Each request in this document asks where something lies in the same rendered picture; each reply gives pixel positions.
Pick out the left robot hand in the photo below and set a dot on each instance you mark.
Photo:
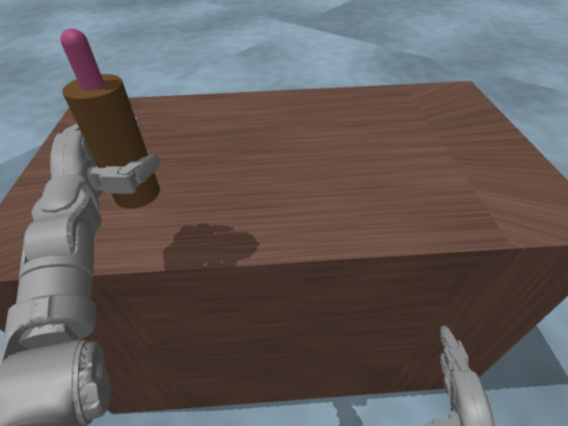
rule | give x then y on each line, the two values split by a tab
70	154

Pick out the bottle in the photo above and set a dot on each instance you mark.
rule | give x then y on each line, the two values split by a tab
102	110

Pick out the left robot arm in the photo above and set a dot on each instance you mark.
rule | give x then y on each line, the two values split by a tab
48	376

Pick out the right robot hand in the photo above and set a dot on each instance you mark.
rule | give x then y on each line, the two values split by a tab
469	403

